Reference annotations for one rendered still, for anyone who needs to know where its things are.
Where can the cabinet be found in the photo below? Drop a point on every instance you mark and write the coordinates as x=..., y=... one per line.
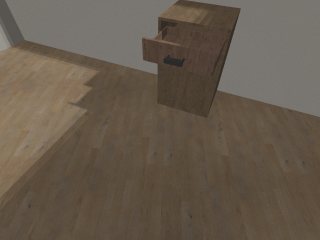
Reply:
x=184, y=90

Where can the drawer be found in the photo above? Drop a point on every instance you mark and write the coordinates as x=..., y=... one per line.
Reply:
x=200, y=50

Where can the handle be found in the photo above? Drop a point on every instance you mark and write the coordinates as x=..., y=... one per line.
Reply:
x=173, y=61

